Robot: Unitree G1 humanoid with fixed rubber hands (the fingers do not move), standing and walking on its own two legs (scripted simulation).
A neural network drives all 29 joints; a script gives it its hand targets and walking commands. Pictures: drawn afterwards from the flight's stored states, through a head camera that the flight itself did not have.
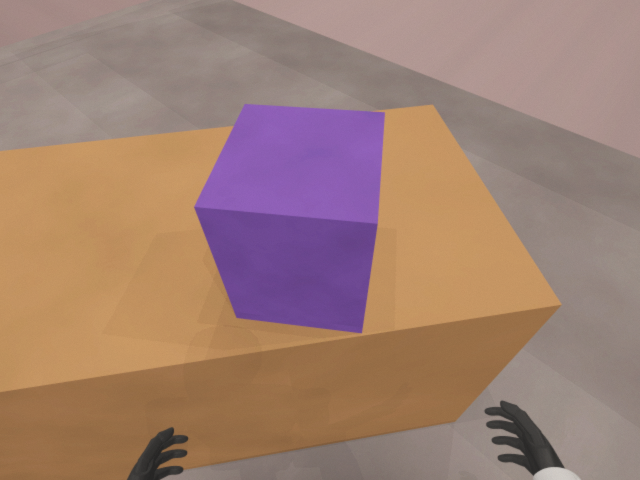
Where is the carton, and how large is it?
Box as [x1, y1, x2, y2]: [194, 104, 384, 332]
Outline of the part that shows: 244,104 194,206 236,317 361,332 377,225 384,112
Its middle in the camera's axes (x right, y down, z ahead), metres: -0.02 -0.03 +0.57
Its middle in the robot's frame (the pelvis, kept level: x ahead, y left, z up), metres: +0.45 +0.04 +0.05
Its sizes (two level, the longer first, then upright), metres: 0.210 0.200 0.250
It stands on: a pedestal, 0.68 m high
